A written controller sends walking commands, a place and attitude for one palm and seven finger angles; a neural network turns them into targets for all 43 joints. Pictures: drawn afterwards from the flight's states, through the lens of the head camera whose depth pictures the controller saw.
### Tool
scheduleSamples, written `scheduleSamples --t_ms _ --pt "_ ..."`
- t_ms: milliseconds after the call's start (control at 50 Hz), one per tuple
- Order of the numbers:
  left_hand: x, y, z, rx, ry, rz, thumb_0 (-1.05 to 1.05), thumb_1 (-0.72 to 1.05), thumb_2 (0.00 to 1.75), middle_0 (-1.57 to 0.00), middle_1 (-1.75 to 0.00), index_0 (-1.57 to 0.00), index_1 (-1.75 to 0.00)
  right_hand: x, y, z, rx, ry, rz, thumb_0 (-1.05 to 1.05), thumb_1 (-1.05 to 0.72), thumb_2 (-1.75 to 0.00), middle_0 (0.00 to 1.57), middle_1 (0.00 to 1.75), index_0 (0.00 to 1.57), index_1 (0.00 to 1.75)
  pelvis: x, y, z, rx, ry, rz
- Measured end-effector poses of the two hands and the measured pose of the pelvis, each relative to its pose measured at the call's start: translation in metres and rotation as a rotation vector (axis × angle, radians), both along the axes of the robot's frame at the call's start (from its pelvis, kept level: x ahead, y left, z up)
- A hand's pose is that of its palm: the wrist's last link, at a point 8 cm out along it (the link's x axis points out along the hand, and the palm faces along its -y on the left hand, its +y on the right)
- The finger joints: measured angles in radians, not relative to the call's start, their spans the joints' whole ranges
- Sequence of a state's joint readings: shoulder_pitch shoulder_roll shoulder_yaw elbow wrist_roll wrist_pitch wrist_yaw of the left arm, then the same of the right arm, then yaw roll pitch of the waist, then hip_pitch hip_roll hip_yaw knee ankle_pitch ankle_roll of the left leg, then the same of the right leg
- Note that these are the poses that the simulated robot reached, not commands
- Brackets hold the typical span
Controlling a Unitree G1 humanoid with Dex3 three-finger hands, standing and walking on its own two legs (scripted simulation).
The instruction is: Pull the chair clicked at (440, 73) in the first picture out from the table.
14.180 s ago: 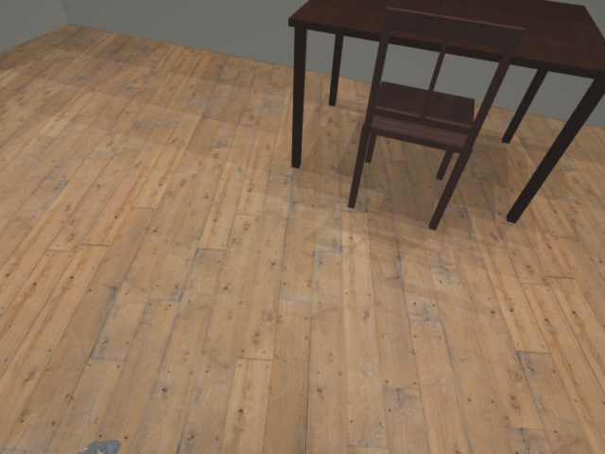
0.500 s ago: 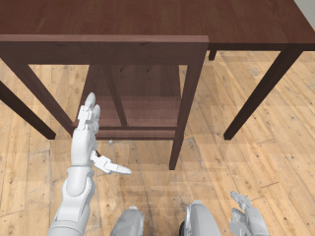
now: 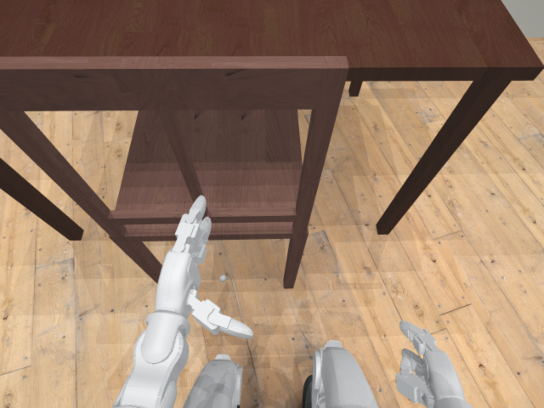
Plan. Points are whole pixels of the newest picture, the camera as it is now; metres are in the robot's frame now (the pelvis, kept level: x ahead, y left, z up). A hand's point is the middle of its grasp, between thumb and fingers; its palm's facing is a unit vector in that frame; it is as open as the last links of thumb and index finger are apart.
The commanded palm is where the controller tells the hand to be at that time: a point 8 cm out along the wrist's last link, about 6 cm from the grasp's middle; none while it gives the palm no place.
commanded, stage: aim the fingers beside a spindle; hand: left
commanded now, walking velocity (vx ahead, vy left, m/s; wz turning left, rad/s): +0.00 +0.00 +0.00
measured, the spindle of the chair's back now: (188, 171) +0.46 +0.14 +0.02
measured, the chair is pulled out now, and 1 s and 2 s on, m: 0.00 0.00 0.00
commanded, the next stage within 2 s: push the fingers through the gap in 1.70 s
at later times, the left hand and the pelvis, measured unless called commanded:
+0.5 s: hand (176, 240) +0.33 +0.13 +0.06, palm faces +0.11 -0.99 -0.08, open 16.9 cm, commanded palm +0.30 +0.17 +0.02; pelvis +0.00 +0.00 +0.00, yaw +0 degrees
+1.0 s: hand (208, 274) +0.30 +0.10 -0.01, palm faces -0.08 -1.00 +0.03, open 17.0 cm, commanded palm +0.30 +0.17 +0.03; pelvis +0.00 +0.01 +0.00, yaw +0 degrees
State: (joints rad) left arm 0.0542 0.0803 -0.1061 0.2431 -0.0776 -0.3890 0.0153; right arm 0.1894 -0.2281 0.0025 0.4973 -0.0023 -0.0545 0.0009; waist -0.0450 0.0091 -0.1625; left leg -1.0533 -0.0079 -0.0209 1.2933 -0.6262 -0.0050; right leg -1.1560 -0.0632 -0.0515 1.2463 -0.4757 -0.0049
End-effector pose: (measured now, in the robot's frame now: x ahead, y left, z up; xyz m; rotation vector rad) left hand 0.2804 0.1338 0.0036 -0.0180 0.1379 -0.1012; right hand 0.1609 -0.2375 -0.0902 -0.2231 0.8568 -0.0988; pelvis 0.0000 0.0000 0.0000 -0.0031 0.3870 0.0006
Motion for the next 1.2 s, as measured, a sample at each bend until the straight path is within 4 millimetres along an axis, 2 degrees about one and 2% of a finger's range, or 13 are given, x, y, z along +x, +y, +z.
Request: scheduleSamples --t_ms 140,220,320,380,500,560,660,720,840,900,1000,1140,1200 --pt "0.014 0.050 0.057 0.102 -0.283 0.210 -0.01 -0.50 0.30 -0.07 -0.08 -0.07 -0.09 0.001 -0.002 -0.003 0.013 0.009 0.014 0.01 -0.91 -0.90 0.20 0.30 0.20 0.30 0.000 -0.005 0.000 0.003 -0.016 0.002" --pt "0.015 0.051 0.033 0.088 -0.126 0.150 -0.01 -0.50 0.30 -0.06 -0.08 -0.06 -0.08 -0.001 0.000 -0.005 0.038 0.027 0.031 0.01 -0.91 -0.90 0.20 0.30 0.20 0.30 -0.001 -0.004 0.003 -0.002 -0.015 0.010" --pt "-0.002 0.006 -0.005 -0.006 0.042 -0.004 -0.01 -0.50 0.30 -0.05 -0.08 -0.05 -0.08 -0.002 -0.003 0.000 0.008 0.005 0.006 0.01 -0.91 -0.90 0.21 0.30 0.21 0.30 -0.001 -0.002 0.002 -0.002 -0.004 0.007" --pt "0.001 0.005 0.012 0.009 -0.073 0.026 -0.01 -0.50 0.30 -0.06 -0.08 -0.06 -0.08 -0.002 -0.006 0.001 -0.016 -0.010 -0.012 0.01 -0.91 -0.90 0.20 0.30 0.20 0.30 -0.001 -0.003 -0.001 0.003 -0.003 -0.003" --pt "0.021 0.052 0.056 0.106 -0.282 0.199 -0.01 -0.50 0.30 -0.07 -0.08 -0.06 -0.09 -0.006 -0.001 -0.006 0.016 0.021 0.011 0.01 -0.91 -0.90 0.20 0.30 0.20 0.30 -0.003 -0.004 -0.001 0.003 -0.014 0.002" --pt "0.024 0.055 0.034 0.098 -0.143 0.156 -0.01 -0.50 0.30 -0.06 -0.08 -0.06 -0.08 -0.008 0.002 -0.008 0.037 0.040 0.023 0.01 -0.91 -0.90 0.20 0.30 0.20 0.30 -0.003 -0.002 0.001 -0.002 -0.013 0.007" --pt "0.008 0.020 -0.009 0.005 0.058 0.016 -0.01 -0.50 0.30 -0.05 -0.08 -0.05 -0.08 -0.009 0.001 -0.004 0.011 0.031 0.000 0.01 -0.91 -0.90 0.21 0.30 0.21 0.30 -0.002 0.002 0.001 -0.004 0.002 0.004" --pt "0.006 0.014 0.007 -0.010 -0.044 0.036 -0.01 -0.50 0.30 -0.06 -0.08 -0.06 -0.08 -0.009 -0.002 -0.001 -0.016 0.014 -0.019 0.01 -0.91 -0.90 0.21 0.30 0.21 0.30 0.000 0.003 0.001 -0.002 0.003 -0.004" --pt "0.023 0.051 0.057 0.090 -0.291 0.177 -0.01 -0.50 0.30 -0.07 -0.08 -0.06 -0.09 -0.007 0.003 -0.004 0.005 0.033 0.011 0.01 -0.91 -0.90 0.20 0.30 0.20 0.30 0.001 0.003 0.001 -0.004 -0.009 0.003" --pt "0.027 0.054 0.036 0.087 -0.158 0.145 -0.01 -0.50 0.30 -0.06 -0.08 -0.06 -0.08 -0.006 0.007 -0.006 0.029 0.047 0.023 0.01 -0.91 -0.90 0.20 0.30 0.20 0.30 0.000 0.004 0.002 -0.007 -0.010 0.006" --pt "0.008 0.023 -0.011 -0.002 0.068 0.023 -0.01 -0.50 0.30 -0.05 -0.08 -0.05 -0.08 -0.003 0.007 0.000 0.013 0.026 0.003 0.01 -0.91 -0.90 0.21 0.30 0.21 0.30 0.002 0.006 0.003 -0.008 0.003 0.001" --pt "0.009 0.047 0.053 0.057 -0.266 0.162 -0.01 -0.50 0.30 -0.07 -0.08 -0.06 -0.09 0.001 0.007 0.002 -0.008 0.008 0.002 0.01 -0.91 -0.90 0.20 0.30 0.20 0.30 0.004 0.005 0.002 -0.007 -0.007 0.000" --pt "0.020 0.062 0.056 0.093 -0.276 0.187 -0.01 -0.50 0.30 -0.06 -0.08 -0.06 -0.08 0.002 0.010 -0.003 0.013 0.028 0.033 0.01 -0.91 -0.90 0.20 0.30 0.20 0.30 0.003 0.005 0.001 -0.012 -0.008 0.010"
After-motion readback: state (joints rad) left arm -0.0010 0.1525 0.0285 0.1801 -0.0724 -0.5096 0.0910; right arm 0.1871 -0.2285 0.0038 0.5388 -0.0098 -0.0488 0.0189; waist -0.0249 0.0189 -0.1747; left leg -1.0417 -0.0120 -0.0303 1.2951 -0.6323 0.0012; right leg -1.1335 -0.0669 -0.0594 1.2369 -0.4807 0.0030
